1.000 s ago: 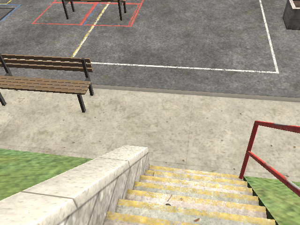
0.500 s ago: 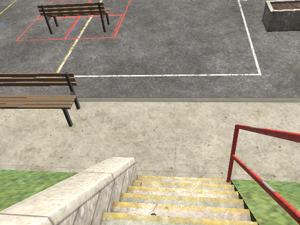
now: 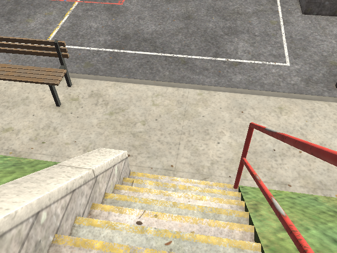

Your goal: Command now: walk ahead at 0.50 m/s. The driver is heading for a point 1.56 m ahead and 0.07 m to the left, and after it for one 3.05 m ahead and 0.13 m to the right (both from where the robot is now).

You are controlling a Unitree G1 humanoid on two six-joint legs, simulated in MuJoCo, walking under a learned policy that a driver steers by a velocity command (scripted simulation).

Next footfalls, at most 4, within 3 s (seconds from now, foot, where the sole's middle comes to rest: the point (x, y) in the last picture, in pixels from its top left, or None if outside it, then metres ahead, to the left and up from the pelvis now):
0.16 left None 0.19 0.08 -0.92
0.60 right None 0.39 -0.13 -1.14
1.02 left None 0.63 -0.01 -1.35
1.40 right None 0.83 -0.23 -1.57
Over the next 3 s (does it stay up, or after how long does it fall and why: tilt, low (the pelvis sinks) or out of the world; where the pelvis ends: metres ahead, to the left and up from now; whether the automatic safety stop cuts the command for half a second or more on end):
stays up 1.43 -0.09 -1.35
